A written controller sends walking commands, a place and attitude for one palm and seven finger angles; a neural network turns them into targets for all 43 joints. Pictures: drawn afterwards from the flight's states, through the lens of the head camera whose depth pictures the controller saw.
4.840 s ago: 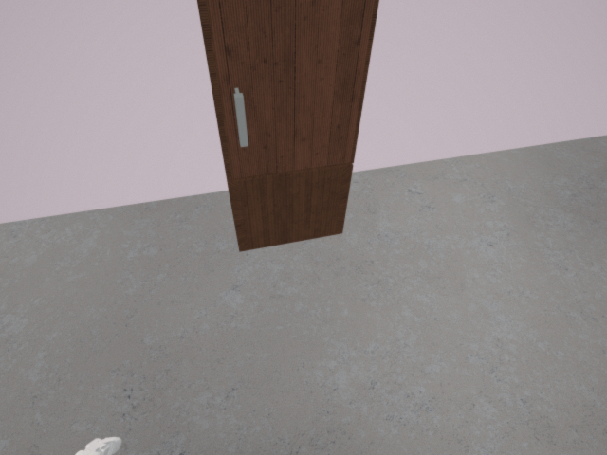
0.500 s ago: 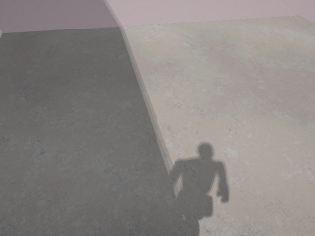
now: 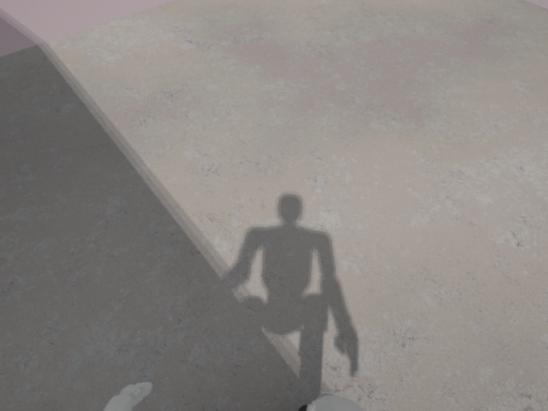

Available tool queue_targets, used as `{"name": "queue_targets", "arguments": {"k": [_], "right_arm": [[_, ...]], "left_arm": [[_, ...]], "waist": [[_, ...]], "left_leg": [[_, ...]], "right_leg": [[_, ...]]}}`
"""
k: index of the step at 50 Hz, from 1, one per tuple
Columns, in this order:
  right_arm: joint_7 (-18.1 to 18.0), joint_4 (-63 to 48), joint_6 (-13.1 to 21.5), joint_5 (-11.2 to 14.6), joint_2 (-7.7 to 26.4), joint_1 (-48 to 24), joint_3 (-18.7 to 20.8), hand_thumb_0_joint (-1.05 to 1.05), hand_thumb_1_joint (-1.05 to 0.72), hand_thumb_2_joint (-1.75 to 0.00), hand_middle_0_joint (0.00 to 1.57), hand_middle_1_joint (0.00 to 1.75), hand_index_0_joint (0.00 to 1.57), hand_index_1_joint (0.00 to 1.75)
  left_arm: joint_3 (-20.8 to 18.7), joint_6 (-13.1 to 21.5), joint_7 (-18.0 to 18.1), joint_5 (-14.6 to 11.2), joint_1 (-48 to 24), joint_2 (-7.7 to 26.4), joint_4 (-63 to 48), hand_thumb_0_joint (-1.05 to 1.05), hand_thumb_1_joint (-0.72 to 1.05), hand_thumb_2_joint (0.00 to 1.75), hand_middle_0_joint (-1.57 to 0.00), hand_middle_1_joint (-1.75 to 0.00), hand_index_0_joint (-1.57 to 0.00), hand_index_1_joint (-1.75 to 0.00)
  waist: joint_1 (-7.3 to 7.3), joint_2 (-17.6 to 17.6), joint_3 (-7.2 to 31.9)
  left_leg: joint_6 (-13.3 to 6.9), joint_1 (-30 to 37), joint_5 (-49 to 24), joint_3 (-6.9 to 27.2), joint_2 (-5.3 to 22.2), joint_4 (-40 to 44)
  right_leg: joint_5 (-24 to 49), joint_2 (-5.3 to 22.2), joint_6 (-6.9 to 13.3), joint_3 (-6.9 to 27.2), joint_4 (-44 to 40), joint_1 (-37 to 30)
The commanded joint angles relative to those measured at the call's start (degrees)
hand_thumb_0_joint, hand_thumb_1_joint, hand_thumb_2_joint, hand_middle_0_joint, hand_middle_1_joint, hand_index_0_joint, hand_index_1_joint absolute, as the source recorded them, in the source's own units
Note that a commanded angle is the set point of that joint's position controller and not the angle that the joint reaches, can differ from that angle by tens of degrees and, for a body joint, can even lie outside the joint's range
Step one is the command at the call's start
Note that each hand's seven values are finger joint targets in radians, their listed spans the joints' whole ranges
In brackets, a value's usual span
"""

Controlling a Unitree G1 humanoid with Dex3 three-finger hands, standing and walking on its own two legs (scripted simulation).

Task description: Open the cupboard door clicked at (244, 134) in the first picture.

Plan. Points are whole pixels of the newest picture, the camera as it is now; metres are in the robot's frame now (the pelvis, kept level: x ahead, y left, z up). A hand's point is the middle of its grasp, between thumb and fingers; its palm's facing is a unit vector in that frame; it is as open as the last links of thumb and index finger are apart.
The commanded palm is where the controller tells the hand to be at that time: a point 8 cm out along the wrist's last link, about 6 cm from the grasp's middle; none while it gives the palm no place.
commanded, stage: walk to a spot facing it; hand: left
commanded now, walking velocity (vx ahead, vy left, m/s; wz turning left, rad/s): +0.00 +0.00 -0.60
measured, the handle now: out of the picture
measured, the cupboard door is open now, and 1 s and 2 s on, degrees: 0 0 0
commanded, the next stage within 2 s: turn to face it in 0.10 s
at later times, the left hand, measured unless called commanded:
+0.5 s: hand (162, 389) +0.17 +0.19 -0.16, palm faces +0.01 -0.99 -0.15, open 7.4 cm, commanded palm none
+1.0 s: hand (152, 395) +0.16 +0.20 -0.12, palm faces +0.22 -0.93 -0.29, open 7.4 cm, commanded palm none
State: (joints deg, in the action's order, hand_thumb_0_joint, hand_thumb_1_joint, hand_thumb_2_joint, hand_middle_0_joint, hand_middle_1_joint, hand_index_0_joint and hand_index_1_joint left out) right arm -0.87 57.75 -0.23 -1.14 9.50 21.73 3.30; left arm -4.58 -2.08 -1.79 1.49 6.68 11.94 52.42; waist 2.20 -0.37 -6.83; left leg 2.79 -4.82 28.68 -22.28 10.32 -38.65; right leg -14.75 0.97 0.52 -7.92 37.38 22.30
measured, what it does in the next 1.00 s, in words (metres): steps on the spot: left foot, then right foot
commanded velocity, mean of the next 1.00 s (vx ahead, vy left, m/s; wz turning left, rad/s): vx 0.02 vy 0.00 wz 0.40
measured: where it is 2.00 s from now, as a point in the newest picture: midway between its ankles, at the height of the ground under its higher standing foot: outside the picture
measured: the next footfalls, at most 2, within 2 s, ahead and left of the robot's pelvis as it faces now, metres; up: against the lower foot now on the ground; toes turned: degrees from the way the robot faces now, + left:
left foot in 0.44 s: +0.15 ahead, +0.13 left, +0.00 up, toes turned +1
right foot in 0.92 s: +0.12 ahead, -0.13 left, +0.00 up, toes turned +9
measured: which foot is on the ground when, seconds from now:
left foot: down 0.00-0.00, up 0.02-0.42, down 0.44-0.92, up 0.94-1.00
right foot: down 0.00-0.48, up 0.50-0.90, down 0.92-1.00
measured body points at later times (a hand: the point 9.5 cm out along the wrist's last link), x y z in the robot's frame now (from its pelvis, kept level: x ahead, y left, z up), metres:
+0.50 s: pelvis +0.09 +0.02 +0.01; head +0.09 +0.05 +0.46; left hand +0.17 +0.25 -0.15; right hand +0.13 -0.22 -0.12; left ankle +0.11 +0.13 -0.72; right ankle +0.05 -0.09 -0.71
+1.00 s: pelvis +0.07 -0.03 +0.02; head +0.10 -0.05 +0.46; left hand +0.14 +0.24 -0.10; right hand +0.15 -0.28 -0.14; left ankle +0.08 +0.12 -0.68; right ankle +0.08 -0.13 -0.72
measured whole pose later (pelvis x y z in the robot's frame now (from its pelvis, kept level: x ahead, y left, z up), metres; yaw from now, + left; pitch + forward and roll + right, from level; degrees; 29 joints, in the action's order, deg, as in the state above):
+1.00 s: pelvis +0.07 -0.03 +0.02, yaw +13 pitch +0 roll +1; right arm 0.2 55.1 -4.2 -1.6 14.7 14.6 6.0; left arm -2.9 -1.0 1.5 0.6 6.7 10.7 51.4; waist 2.5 -3.0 -2.7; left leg 2.3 -27.5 24.8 5.0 -3.2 -49.6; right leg -18.2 1.9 0.8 -3.2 31.6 13.8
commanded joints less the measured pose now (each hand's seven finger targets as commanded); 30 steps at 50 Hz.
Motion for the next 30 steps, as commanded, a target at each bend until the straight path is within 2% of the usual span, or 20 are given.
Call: {"name": "queue_targets", "arguments": {"k": [1,2,3,4,6,8,11,14,18,19,21,22,23,24,25,26,27,28,30], "right_arm": [[-0.65,-9.41,0.59,1.5,6.87,-5.2,1.28,0.0,-0.9,-0.9,0.2,0.3,0.2,0.3],[-0.86,-9.32,0.16,1.46,6.45,-6.83,1.27,0.0,-0.9,-0.9,0.2,0.3,0.2,0.3],[-0.65,-9.2,-0.12,1.08,6.29,-8.04,1.23,0.0,-0.9,-0.9,0.2,0.3,0.2,0.3],[-0.52,-8.31,-0.57,0.56,6.96,-8.57,1.3,0.0,-0.9,-0.9,0.2,0.3,0.2,0.3],[-0.41,-7.05,-1.77,-0.15,6.5,-6.73,1.21,0.0,-0.9,-0.9,0.2,0.3,0.2,0.3],[-0.11,-6.49,-2.15,-0.36,6.28,-4.59,1.31,0.0,-0.9,-0.9,0.2,0.3,0.2,0.3],[0.17,-6.5,-1.9,-0.53,6.58,-5.64,0.98,0.0,-0.9,-0.9,0.2,0.3,0.2,0.3],[0.21,-6.07,-1.44,-0.35,5.9,-6.56,0.29,0.0,-0.9,-0.9,0.2,0.3,0.2,0.3],[0.39,-5.35,-0.15,0.6,4.7,-9.25,-0.79,0.0,-0.9,-0.9,0.2,0.3,0.2,0.3],[0.39,-4.82,0.12,0.58,4.37,-8.86,-0.96,0.0,-0.9,-0.9,0.2,0.3,0.2,0.3],[0.47,-3.26,0.42,0.5,5.07,-6.51,-0.95,0.0,-0.9,-0.9,0.2,0.3,0.2,0.3],[0.53,-2.96,0.71,0.44,7.21,-5.84,-0.64,0.0,-0.9,-0.9,0.2,0.3,0.2,0.3],[0.57,-3.22,0.8,0.18,10.31,-5.13,-0.01,0.0,-0.9,-0.9,0.2,0.3,0.2,0.3],[0.38,-3.63,0.37,-0.11,12.6,-5.36,0.45,0.0,-0.9,-0.9,0.2,0.3,0.2,0.3],[-0.25,-2.76,0.24,-0.36,11.69,-4.5,0.39,0.0,-0.9,-0.9,0.2,0.3,0.2,0.3],[-0.67,-2.4,0.13,-0.36,11.21,-3.84,0.27,0.0,-0.9,-0.9,0.2,0.3,0.2,0.3],[-0.78,-3.11,0.1,-0.22,10.91,-4.15,0.3,0.0,-0.9,-0.9,0.2,0.3,0.2,0.3],[-0.73,-3.29,0.07,-0.19,10.86,-4.84,0.5,0.0,-0.9,-0.9,0.2,0.3,0.2,0.3],[-0.72,-3.96,0.02,-0.31,11.33,-5.5,1.17,0.0,-0.9,-0.9,0.2,0.3,0.2,0.3]], "left_arm": [[-3.97,2.74,2.85,-1.39,19.12,17.35,0.97,0.0,0.9,0.9,-0.2,-0.3,-0.2,-0.3],[-3.54,2.28,3.33,-1.52,15.53,14.86,0.28,0.0,0.9,0.9,-0.2,-0.3,-0.2,-0.3],[-3.12,1.85,3.51,-1.59,10.29,12.62,-1.47,0.0,0.9,0.9,-0.2,-0.3,-0.2,-0.3],[-2.19,1.8,3.5,-1.57,6.48,11.0,-2.64,0.0,0.9,0.9,-0.2,-0.3,-0.2,-0.3],[-1.28,2.2,3.32,-1.04,2.7,9.52,-3.47,0.0,0.9,0.9,-0.2,-0.3,-0.2,-0.3],[-1.3,2.52,2.96,-0.52,1.28,9.76,-3.64,0.0,0.9,0.9,-0.2,-0.3,-0.2,-0.3],[-1.04,2.66,2.54,-0.45,2.9,9.02,-3.32,0.0,0.9,0.9,-0.2,-0.3,-0.2,-0.3],[-0.42,3.03,2.73,-0.16,4.54,7.56,-2.23,0.0,0.9,0.9,-0.2,-0.3,-0.2,-0.3],[0.65,3.63,3.18,0.11,5.7,6.95,-0.39,0.0,0.9,0.9,-0.2,-0.3,-0.2,-0.3],[0.77,3.6,3.36,-0.08,5.84,6.9,-0.06,0.0,0.9,0.9,-0.2,-0.3,-0.2,-0.3],[0.77,3.2,3.65,-0.84,6.16,6.69,0.94,0.0,0.9,0.9,-0.2,-0.3,-0.2,-0.3],[0.87,2.8,3.67,-1.1,7.86,5.7,1.13,0.0,0.9,0.9,-0.2,-0.3,-0.2,-0.3],[0.94,2.27,3.65,-1.1,9.37,4.05,0.99,0.0,0.9,0.9,-0.2,-0.3,-0.2,-0.3],[1.23,1.98,3.72,-1.3,9.84,2.43,0.59,0.0,0.9,0.9,-0.2,-0.3,-0.2,-0.3],[1.25,1.84,3.97,-1.02,7.1,3.39,0.58,0.0,0.9,0.9,-0.2,-0.3,-0.2,-0.3],[0.74,1.47,3.99,-0.8,5.23,4.32,0.46,0.0,0.9,0.9,-0.2,-0.3,-0.2,-0.3],[0.29,1.29,3.68,-0.73,4.29,4.79,0.02,0.0,0.9,0.9,-0.2,-0.3,-0.2,-0.3],[0.06,1.33,3.36,-0.62,3.27,4.76,-0.17,0.0,0.9,0.9,-0.2,-0.3,-0.2,-0.3],[-0.18,1.31,3.06,-0.7,3.35,3.66,-0.45,0.0,0.9,0.9,-0.2,-0.3,-0.2,-0.3]], "waist": [[-9.35,13.82,23.63],[-8.0,9.55,18.98],[-6.4,7.96,14.98],[-4.57,5.02,11.39],[-1.82,3.95,6.85],[-0.29,5.52,5.91],[-0.9,6.61,7.21],[-1.17,7.68,8.8],[-2.6,7.22,9.13],[-2.4,7.19,8.76],[-1.7,5.94,9.05],[-2.19,0.47,9.29],[-2.4,-9.04,9.38],[-2.89,-15.52,7.11],[-1.09,-18.78,5.48],[-0.93,-17.5,4.37],[-1.07,-13.68,4.29],[-1.24,-11.53,4.33],[-1.27,-7.94,7.99]], "left_leg": [[1.78,-29.08,10.29,17.77,-4.14,-40.34],[1.44,-29.9,5.36,20.85,-1.89,-40.56],[1.66,-30.34,0.62,21.28,-0.66,-38.89],[1.97,-28.33,-2.59,21.58,-0.15,-36.57],[2.59,-24.14,-5.62,20.93,-0.81,-32.3],[2.99,-22.6,-7.69,20.58,-1.64,-28.28],[2.7,-23.55,-10.42,20.35,-2.87,-24.6],[2.01,-23.53,-10.62,20.38,-4.05,-20.02],[0.84,-15.73,-8.81,19.75,-5.62,-3.01],[0.67,-13.4,-10.95,19.3,-6.22,1.7],[0.23,-7.26,-21.02,18.99,-6.66,11.03],[-0.96,-3.72,-30.14,22.36,-4.25,12.78],[-4.26,-2.09,-41.16,30.88,2.96,13.63],[-9.31,-4.18,-47.37,37.23,9.44,16.59],[-12.66,-5.08,-50.57,42.21,10.02,20.52],[-13.72,-6.82,-48.94,42.38,9.37,21.35],[-13.85,-7.16,-46.73,41.08,8.37,21.0],[-13.69,-6.6,-45.31,40.45,7.53,20.21],[-13.02,-3.52,-43.21,37.61,5.27,19.14]], "right_leg": [[60.59,24.31,15.72,31.12,-9.35,-36.98],[51.43,21.66,15.22,26.37,-10.67,-32.36],[41.44,18.55,13.22,24.95,-12.04,-27.26],[35.99,16.06,11.16,22.13,-14.12,-20.24],[28.07,13.65,9.42,19.39,-18.01,-8.81],[19.01,11.28,8.66,18.41,-19.88,-5.14],[11.37,9.66,8.46,18.78,-21.0,-6.46],[16.04,9.39,8.35,16.96,-19.77,-10.34],[20.44,10.35,8.59,14.55,-18.11,-12.5],[21.52,10.13,7.76,13.53,-16.86,-12.74],[20.28,9.7,4.8,11.29,-12.63,-12.1],[16.33,8.29,2.65,9.91,-8.87,-9.53],[5.98,4.96,0.0,6.2,-3.46,-5.57],[-7.8,2.07,-2.51,2.83,1.25,-2.65],[-17.38,0.72,-3.25,4.17,10.22,0.15],[-18.84,1.47,-2.95,6.81,16.65,1.47],[-17.28,2.12,-2.89,7.67,19.78,3.32],[-15.76,2.32,-3.08,7.58,21.91,5.03],[-13.12,2.11,-3.7,7.98,22.37,5.91]]}}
